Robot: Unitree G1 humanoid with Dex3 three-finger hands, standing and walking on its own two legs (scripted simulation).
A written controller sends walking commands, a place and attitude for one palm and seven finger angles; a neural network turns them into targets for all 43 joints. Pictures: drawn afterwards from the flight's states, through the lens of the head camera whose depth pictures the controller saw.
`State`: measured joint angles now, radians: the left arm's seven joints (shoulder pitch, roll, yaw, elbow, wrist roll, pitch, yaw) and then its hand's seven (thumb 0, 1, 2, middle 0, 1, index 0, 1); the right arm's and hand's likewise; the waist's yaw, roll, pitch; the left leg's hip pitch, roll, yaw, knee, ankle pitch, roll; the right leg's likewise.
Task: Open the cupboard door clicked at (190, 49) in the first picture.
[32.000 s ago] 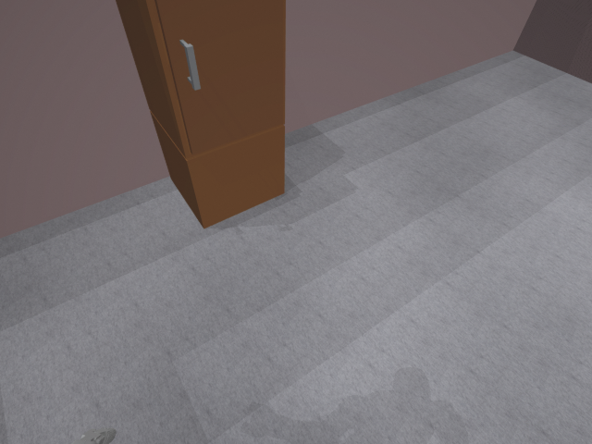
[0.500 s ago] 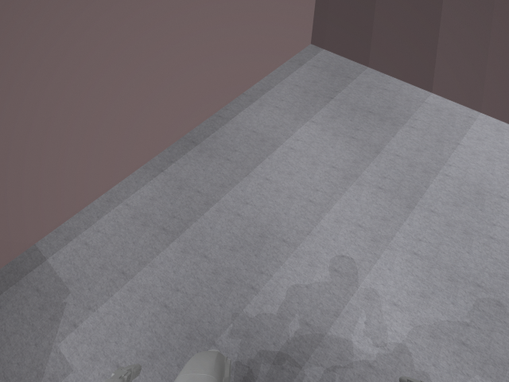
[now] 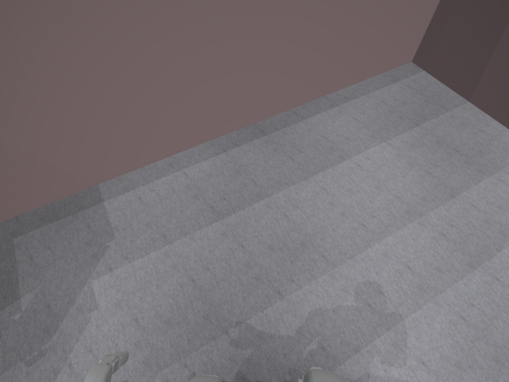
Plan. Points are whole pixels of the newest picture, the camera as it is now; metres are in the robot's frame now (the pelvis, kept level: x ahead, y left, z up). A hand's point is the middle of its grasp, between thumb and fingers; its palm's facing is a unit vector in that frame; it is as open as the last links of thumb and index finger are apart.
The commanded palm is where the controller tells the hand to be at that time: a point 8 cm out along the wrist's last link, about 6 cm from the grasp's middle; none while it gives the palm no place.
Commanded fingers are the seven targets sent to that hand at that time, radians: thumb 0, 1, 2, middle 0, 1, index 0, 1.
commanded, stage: turn to face it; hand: left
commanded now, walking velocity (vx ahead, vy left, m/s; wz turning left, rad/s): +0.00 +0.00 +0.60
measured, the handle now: out of the picture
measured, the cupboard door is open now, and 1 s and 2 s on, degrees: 44 44 44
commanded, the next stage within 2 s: take the last steps up to it in 1.98 s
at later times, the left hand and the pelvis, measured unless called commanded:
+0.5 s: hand out of the picture +0.02 +0.21 -0.18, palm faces +0.33 -0.91 -0.25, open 7.4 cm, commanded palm none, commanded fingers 0.00 0.90 0.90 -0.20 -0.30 -0.20 -0.30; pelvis +0.02 -0.02 -0.01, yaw +19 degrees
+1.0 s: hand out of the picture -0.01 +0.13 -0.16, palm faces +0.59 -0.77 -0.23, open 7.4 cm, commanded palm none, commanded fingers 0.00 0.90 0.90 -0.20 -0.30 -0.20 -0.30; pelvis +0.05 -0.06 +0.01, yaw +38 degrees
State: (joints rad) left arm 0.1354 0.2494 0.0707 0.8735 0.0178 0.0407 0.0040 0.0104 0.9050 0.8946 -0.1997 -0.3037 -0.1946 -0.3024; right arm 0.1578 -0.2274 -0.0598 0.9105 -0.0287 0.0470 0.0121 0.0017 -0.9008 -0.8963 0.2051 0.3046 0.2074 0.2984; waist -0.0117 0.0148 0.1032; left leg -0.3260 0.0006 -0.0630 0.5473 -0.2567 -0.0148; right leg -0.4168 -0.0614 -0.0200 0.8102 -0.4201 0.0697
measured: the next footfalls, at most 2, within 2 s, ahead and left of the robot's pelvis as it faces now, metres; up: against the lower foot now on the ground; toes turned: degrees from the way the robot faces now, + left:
right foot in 0.06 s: +0.05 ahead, -0.15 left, +0.00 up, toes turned -1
left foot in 0.38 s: +0.02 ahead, +0.11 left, +0.00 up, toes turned +20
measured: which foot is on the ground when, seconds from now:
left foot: down 0.00-0.04, up 0.06-0.36, down 0.38-0.72, up 0.74-1.00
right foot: up 0.00-0.04, down 0.06-0.38, up 0.40-0.70, down 0.72-1.00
